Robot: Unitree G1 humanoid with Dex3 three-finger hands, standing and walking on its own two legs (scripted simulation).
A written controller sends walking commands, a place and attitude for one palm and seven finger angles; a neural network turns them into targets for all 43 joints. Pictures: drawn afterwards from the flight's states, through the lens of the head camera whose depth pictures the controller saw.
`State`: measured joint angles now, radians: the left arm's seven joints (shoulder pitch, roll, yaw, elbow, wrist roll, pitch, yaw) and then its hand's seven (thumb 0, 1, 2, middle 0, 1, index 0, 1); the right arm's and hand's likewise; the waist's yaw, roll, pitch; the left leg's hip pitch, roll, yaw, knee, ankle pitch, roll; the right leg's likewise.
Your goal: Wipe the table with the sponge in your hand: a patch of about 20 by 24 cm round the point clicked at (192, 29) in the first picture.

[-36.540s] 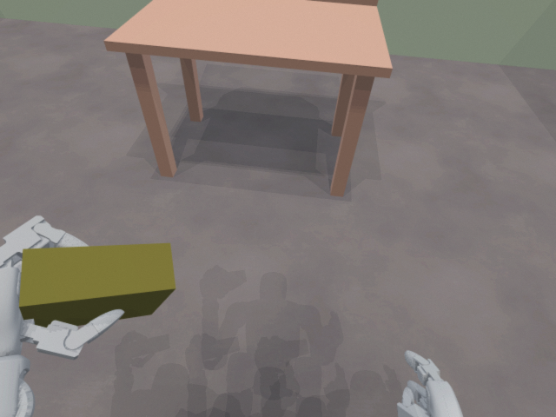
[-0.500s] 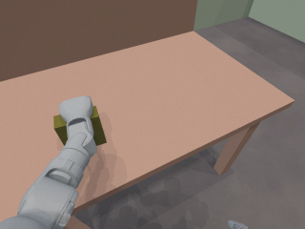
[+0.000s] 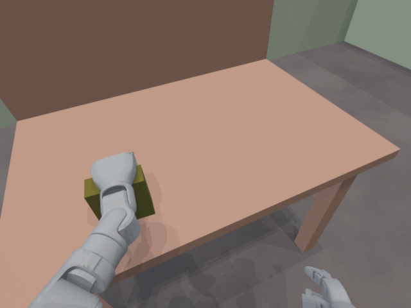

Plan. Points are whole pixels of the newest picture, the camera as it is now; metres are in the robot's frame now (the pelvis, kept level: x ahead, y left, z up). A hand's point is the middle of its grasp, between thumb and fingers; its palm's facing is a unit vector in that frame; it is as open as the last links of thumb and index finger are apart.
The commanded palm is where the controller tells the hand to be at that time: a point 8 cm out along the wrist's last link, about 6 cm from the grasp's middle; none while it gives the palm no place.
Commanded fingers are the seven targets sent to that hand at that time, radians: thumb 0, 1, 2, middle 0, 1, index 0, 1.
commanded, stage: wipe back along the middle lane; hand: left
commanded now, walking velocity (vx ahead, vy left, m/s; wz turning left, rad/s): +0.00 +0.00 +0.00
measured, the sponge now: (124, 203) +0.35 +0.23 -0.01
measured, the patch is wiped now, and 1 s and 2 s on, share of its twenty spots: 0.70 0.70 0.70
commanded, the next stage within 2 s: slide across to the third lane in 0.16 s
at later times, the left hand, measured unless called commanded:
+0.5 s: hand (130, 202) +0.31 +0.19 +0.05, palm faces -0.03 -0.07 -1.00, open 9.6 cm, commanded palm +0.29 +0.17 +0.10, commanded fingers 0.00 0.10 1.30 -1.20 -1.60 -1.20 -1.60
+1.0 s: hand (153, 192) +0.34 +0.15 +0.05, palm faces -0.04 -0.05 -1.00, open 9.6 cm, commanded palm +0.32 +0.12 +0.11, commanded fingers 0.00 0.10 1.30 -1.20 -1.60 -1.20 -1.60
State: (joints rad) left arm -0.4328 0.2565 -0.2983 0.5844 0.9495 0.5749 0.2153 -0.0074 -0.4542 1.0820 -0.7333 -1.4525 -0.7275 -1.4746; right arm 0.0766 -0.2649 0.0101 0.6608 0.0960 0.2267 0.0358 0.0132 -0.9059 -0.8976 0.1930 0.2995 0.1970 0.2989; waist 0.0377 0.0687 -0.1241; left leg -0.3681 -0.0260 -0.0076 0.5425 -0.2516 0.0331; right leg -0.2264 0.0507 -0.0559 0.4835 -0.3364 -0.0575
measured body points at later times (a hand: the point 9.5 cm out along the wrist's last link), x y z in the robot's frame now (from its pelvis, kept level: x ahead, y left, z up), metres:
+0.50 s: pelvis -0.02 -0.02 +0.00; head -0.04 -0.05 +0.45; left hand +0.31 +0.19 +0.10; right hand +0.20 -0.24 -0.09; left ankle +0.01 +0.10 -0.73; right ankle -0.06 -0.08 -0.73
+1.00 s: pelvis -0.03 -0.02 +0.00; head -0.05 -0.06 +0.45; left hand +0.34 +0.15 +0.10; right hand +0.15 -0.25 -0.12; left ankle +0.01 +0.10 -0.73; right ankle -0.06 -0.08 -0.73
